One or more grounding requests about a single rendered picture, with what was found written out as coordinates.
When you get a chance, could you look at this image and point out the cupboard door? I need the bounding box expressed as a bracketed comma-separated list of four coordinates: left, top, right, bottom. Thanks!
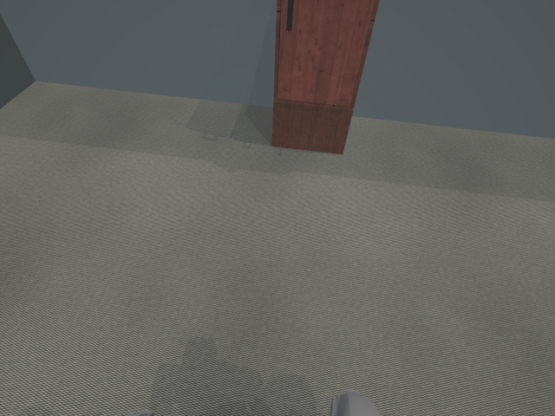
[277, 0, 375, 107]

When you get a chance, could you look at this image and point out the right robot thigh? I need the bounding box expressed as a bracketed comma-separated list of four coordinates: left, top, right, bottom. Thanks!
[330, 393, 381, 416]

